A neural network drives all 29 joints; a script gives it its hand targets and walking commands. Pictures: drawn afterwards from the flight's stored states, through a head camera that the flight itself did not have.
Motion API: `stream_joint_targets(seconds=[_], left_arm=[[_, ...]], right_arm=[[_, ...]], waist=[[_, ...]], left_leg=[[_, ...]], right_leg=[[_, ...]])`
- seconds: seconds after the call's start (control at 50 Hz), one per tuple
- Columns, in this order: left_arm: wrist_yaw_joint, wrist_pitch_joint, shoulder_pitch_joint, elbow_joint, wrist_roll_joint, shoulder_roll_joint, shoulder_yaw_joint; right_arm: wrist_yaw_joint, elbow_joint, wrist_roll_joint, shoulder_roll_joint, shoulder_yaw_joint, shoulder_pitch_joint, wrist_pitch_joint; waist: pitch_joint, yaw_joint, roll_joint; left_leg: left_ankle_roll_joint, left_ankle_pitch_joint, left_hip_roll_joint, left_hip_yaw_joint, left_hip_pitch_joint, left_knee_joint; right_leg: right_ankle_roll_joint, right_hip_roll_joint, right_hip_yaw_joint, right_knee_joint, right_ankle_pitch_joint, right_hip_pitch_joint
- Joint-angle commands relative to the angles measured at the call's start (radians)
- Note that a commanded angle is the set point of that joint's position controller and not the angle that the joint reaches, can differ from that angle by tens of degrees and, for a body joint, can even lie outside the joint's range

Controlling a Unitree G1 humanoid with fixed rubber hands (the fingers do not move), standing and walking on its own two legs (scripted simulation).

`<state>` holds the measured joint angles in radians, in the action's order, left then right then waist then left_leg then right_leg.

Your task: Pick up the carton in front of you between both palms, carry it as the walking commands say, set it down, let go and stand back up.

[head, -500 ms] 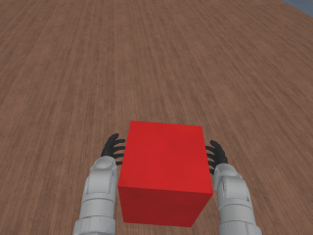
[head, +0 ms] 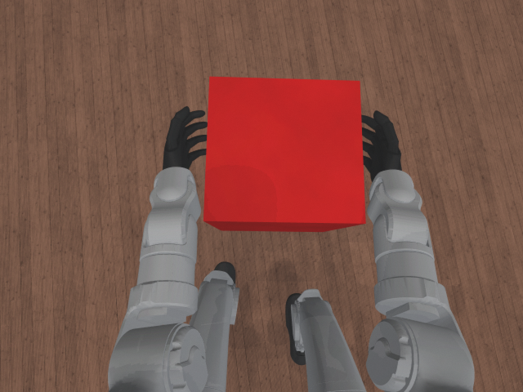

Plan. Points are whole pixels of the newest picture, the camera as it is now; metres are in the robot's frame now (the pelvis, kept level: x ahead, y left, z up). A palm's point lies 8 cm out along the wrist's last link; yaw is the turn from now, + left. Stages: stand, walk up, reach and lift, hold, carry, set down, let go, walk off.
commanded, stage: set down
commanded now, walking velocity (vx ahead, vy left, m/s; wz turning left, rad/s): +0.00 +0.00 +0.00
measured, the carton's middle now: (277, 170) +0.44 +0.01 -0.17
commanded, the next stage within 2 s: none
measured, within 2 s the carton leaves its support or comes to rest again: neither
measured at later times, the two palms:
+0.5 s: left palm (190, 161) +0.46 +0.17 -0.23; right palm (344, 165) +0.48 -0.13 -0.23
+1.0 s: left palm (199, 160) +0.50 +0.18 -0.38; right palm (324, 161) +0.52 -0.12 -0.37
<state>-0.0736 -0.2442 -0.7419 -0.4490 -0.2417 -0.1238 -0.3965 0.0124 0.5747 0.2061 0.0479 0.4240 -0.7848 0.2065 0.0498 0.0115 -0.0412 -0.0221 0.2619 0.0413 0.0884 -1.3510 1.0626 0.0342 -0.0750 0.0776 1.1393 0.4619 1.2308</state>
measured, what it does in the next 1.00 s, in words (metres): lowers itself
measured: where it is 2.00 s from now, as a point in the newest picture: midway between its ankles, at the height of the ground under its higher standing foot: (257, 324)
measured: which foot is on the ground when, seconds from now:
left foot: down 0.00-1.00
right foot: down 0.00-1.00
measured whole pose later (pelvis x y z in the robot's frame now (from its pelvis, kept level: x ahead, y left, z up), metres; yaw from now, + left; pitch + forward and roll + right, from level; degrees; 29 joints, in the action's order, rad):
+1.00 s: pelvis -0.03 +0.00 -0.22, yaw -6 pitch +47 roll -5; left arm -0.07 -0.31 -1.33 -0.73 -0.22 0.13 -0.46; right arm -0.11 0.87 0.12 -0.14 0.38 -1.39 0.27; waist 0.13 0.07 -0.06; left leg -0.08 0.43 0.09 0.14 -2.26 1.87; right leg 0.09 -0.19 0.05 1.94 0.66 2.12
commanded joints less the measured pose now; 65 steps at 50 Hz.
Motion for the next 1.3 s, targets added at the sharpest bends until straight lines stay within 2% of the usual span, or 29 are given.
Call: stream_joint_targets(seconds=[0.0,0.08,0.2,0.32,0.4,0.48,0.58,0.7,0.82,0.9,1.04,1.06,1.14,1.18,1.22,1.28], left_arm=[[0.229,-0.028,-0.528,-0.094,0.075,-0.908,0.575],[0.260,-0.037,-0.527,-0.173,0.052,-0.876,0.501],[0.271,0.006,-0.578,-0.206,0.061,-0.800,0.449],[0.262,0.026,-0.694,-0.213,0.099,-0.745,0.445],[0.247,0.013,-0.797,-0.194,0.128,-0.719,0.453],[0.228,-0.013,-0.889,-0.172,0.144,-0.704,0.461],[0.217,-0.049,-0.972,-0.188,0.141,-0.703,0.447],[0.216,-0.067,-1.049,-0.244,0.131,-0.684,0.409],[0.218,-0.056,-1.113,-0.292,0.129,-0.627,0.373],[0.222,-0.043,-1.162,-0.299,0.150,-0.573,0.370],[0.243,-0.014,-1.280,-0.275,0.225,-0.465,0.397],[0.248,-0.009,-1.297,-0.265,0.234,-0.447,0.389],[0.271,0.012,-1.337,-0.231,0.287,-0.394,0.368],[0.287,0.013,-1.308,-0.266,0.296,-0.378,0.340],[0.305,0.008,-1.250,-0.335,0.282,-0.384,0.301],[0.336,-0.005,-1.170,-0.402,0.248,-0.416,0.266]], right_arm=[[0.251,0.058,-0.117,0.955,-0.577,-0.539,0.036],[0.238,0.131,-0.092,0.961,-0.514,-0.546,0.052],[0.171,0.158,-0.100,0.935,-0.491,-0.591,0.013],[0.103,0.136,-0.122,0.882,-0.509,-0.720,-0.018],[0.079,0.104,-0.154,0.863,-0.539,-0.836,-0.012],[0.077,0.101,-0.181,0.849,-0.556,-0.927,0.009],[0.095,0.124,-0.194,0.808,-0.525,-1.020,0.030],[0.119,0.190,-0.180,0.742,-0.449,-1.097,0.038],[0.127,0.242,-0.170,0.681,-0.397,-1.157,0.032],[0.119,0.241,-0.203,0.661,-0.420,-1.211,0.027],[0.082,0.197,-0.307,0.643,-0.525,-1.336,0.016],[0.074,0.196,-0.316,0.643,-0.543,-1.347,0.015],[0.040,0.156,-0.348,0.678,-0.632,-1.376,0.007],[0.031,0.165,-0.353,0.696,-0.646,-1.358,0.003],[0.031,0.198,-0.347,0.701,-0.636,-1.331,0.001],[0.041,0.223,-0.315,0.691,-0.596,-1.288,-0.001]], waist=[[-1.093,0.032,0.038],[-0.995,0.046,0.010],[-1.031,0.064,-0.012],[-1.126,0.061,-0.008],[-1.231,0.071,-0.002],[-1.305,0.083,0.015],[-1.292,0.091,0.058],[-1.178,0.072,0.105],[-1.102,0.065,0.108],[-1.100,0.091,0.081],[-1.153,0.169,-0.005],[-1.165,0.195,-0.028],[-1.179,0.227,-0.184],[-1.162,0.250,-0.238],[-1.098,0.269,-0.252],[-1.014,0.262,-0.218]], left_leg=[[0.004,-0.339,0.091,-0.074,0.774,0.115],[0.005,-0.300,0.093,-0.095,0.549,0.164],[0.006,-0.341,0.094,-0.107,0.328,0.271],[-0.012,-0.291,0.096,-0.128,0.192,0.392],[-0.025,-0.270,0.099,-0.142,0.184,0.459],[-0.037,-0.259,0.099,-0.149,0.227,0.512],[-0.046,-0.227,0.089,-0.152,0.262,0.562],[-0.049,-0.179,0.077,-0.141,0.242,0.622],[-0.047,-0.178,0.068,-0.138,0.188,0.696],[-0.040,-0.202,0.060,-0.149,0.133,0.751],[-0.025,-0.253,0.036,-0.179,0.018,0.853],[-0.023,-0.248,0.036,-0.187,-0.042,0.859],[-0.003,-0.308,0.034,-0.188,-0.142,0.903],[0.004,-0.319,0.032,-0.190,-0.191,0.916],[0.007,-0.299,0.029,-0.196,-0.253,0.919],[0.014,-0.285,0.027,-0.193,-0.286,0.924]], right_leg=[[-0.004,-0.104,-0.090,-0.035,-0.196,0.101],[0.012,-0.101,-0.082,0.002,-0.230,0.147],[0.028,-0.101,-0.062,0.097,-0.339,0.180],[0.029,-0.117,-0.072,0.216,-0.301,0.218],[0.030,-0.132,-0.096,0.292,-0.258,0.243],[0.031,-0.145,-0.127,0.359,-0.198,0.311],[0.024,-0.149,-0.160,0.429,-0.105,0.450],[0.009,-0.145,-0.184,0.508,-0.022,0.639],[0.000,-0.139,-0.191,0.579,-0.003,0.737],[0.006,-0.135,-0.184,0.625,-0.026,0.723],[0.024,-0.125,-0.161,0.716,-0.117,0.564],[0.021,-0.119,-0.149,0.730,-0.140,0.515],[0.034,-0.114,-0.134,0.778,-0.293,0.369],[0.039,-0.105,-0.116,0.788,-0.355,0.322],[0.042,-0.098,-0.101,0.789,-0.372,0.322],[0.038,-0.102,-0.101,0.788,-0.337,0.408]])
